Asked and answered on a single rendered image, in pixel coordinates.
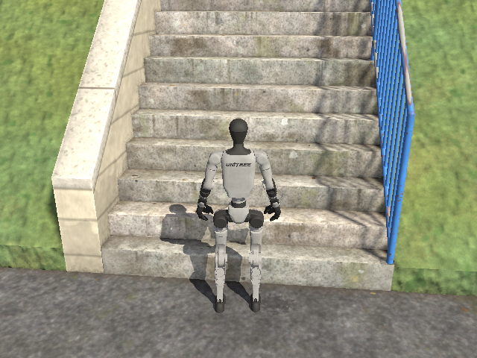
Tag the stairs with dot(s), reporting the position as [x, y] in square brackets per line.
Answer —
[299, 73]

